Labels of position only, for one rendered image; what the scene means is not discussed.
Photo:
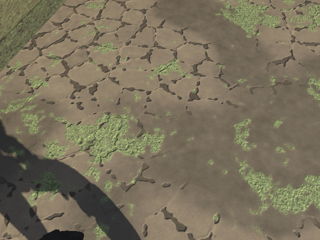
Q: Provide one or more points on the left robot hand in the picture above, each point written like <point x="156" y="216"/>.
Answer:
<point x="63" y="235"/>

